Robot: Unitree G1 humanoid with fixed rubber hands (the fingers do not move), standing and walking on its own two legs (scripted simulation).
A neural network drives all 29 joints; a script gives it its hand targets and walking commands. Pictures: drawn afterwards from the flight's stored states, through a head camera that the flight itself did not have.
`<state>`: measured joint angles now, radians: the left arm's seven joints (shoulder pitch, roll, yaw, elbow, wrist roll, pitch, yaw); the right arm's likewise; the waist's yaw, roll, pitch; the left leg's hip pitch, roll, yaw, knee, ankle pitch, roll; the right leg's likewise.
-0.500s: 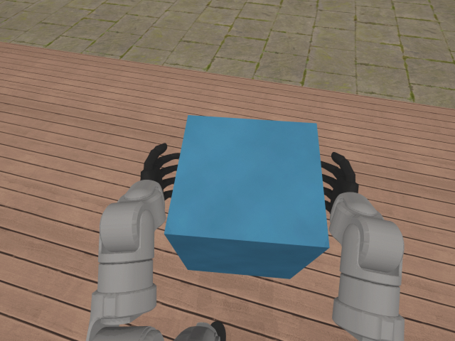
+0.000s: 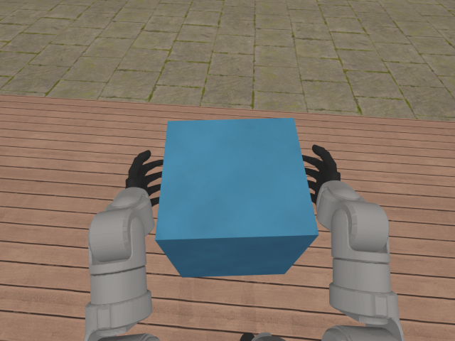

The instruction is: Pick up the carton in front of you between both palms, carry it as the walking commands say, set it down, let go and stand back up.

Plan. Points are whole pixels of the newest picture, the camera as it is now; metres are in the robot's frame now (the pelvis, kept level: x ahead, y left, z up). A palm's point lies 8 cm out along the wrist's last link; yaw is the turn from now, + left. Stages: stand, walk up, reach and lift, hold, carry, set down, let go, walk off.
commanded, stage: carry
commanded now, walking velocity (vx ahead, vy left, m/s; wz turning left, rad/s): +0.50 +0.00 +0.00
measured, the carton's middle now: (232, 205) +0.36 -0.02 +0.04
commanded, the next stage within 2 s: none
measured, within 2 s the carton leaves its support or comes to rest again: neither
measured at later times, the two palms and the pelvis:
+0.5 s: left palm (145, 114) +0.61 +0.16 +0.06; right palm (268, 108) +0.63 -0.14 +0.05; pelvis +0.29 -0.01 -0.05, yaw +0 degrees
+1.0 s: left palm (170, 64) +0.92 +0.12 +0.01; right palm (263, 62) +0.91 -0.18 +0.02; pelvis +0.59 -0.01 -0.09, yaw +0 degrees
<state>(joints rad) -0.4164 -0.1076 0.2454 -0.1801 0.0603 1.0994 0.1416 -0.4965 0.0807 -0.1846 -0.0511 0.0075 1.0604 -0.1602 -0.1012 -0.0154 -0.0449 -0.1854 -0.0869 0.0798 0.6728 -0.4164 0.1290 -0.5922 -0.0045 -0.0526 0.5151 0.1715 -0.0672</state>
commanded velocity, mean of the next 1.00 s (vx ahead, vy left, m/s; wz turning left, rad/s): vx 0.50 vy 0.00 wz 0.00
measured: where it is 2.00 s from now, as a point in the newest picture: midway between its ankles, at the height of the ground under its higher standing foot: (218, 181)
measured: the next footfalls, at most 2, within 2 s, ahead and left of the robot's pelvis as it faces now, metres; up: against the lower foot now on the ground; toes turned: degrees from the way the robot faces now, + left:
right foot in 0.06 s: +0.20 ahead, -0.08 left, -0.05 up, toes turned -3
left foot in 0.56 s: +0.49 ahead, +0.07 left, -0.09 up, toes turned +2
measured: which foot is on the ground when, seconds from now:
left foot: down 0.00-0.08, up 0.10-0.54, down 0.56-1.00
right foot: up 0.00-0.04, down 0.06-0.56, up 0.58-1.00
